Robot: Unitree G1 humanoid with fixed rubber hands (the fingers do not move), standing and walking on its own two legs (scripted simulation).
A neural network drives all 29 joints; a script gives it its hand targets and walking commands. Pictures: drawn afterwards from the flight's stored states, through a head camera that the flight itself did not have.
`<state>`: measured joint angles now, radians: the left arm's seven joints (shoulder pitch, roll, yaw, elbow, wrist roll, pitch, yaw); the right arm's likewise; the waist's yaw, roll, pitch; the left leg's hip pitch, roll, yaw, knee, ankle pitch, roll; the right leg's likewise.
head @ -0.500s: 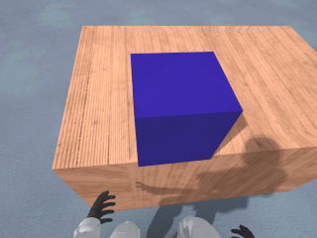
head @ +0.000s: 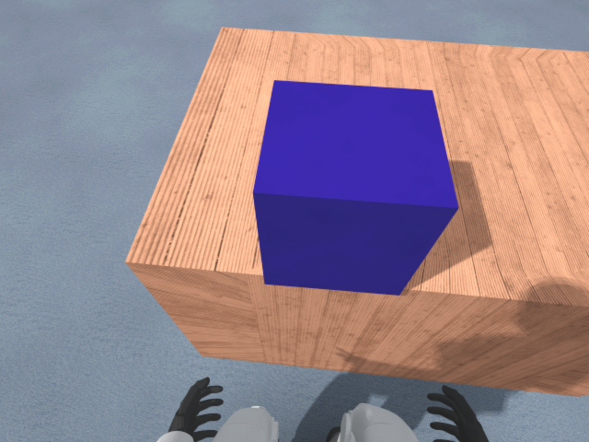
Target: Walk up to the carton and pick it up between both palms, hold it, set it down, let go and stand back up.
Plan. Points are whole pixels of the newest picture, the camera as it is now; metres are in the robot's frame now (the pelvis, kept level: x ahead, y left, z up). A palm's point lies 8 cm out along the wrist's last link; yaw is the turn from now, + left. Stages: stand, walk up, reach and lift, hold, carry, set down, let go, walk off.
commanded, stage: walk up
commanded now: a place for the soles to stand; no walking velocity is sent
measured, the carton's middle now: (341, 195) +0.43 -0.04 +0.04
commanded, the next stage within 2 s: none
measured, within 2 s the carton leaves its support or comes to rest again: neither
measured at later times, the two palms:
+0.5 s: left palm out of the picture +0.05 +0.20 -0.11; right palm out of the picture +0.09 -0.23 -0.09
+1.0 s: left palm out of the picture +0.06 +0.18 -0.12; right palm out of the picture +0.09 -0.28 -0.12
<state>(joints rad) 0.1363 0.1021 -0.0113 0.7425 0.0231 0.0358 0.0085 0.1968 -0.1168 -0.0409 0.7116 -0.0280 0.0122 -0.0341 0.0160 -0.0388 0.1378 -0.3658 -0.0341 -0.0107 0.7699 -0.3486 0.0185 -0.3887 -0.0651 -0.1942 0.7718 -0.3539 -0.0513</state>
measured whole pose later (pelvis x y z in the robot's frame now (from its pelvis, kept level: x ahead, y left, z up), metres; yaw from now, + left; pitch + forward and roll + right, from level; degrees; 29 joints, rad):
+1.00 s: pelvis -0.06 -0.06 -0.01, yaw +7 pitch -2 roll -1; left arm 0.13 0.19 0.05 0.68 0.03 0.06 0.01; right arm 0.15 -0.15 -0.04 0.73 -0.03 0.05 -0.07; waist 0.01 -0.01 0.14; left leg -0.55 0.00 -0.06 1.16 -0.61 -0.04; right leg -0.43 -0.03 -0.35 0.74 -0.28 -0.17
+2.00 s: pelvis -0.10 -0.01 -0.01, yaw -3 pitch -4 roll +1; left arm 0.32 0.20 0.08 0.71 0.06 0.05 0.02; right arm 0.29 -0.10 -0.03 0.72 -0.03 0.02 -0.03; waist 0.01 -0.03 0.03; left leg -0.37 0.04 0.13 0.85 -0.41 0.02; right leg -0.57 0.03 0.12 1.16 -0.50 0.06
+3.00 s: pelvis -0.02 -0.01 +0.02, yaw -5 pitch -2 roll -1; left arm 0.23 0.12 0.03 0.79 0.01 -0.01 -0.01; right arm 0.17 -0.10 -0.02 0.76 -0.02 0.01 0.00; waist 0.01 0.01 0.10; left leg -0.35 0.02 0.00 0.61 -0.23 -0.01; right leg -0.20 0.01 -0.09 0.59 -0.36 -0.03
